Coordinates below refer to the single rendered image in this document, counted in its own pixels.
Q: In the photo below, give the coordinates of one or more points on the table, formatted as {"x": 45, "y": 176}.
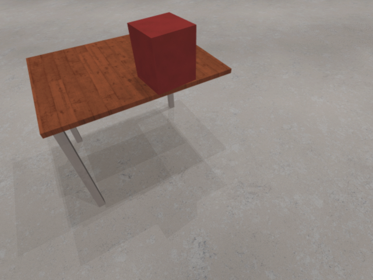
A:
{"x": 78, "y": 85}

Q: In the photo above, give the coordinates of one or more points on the carton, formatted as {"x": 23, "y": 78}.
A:
{"x": 164, "y": 50}

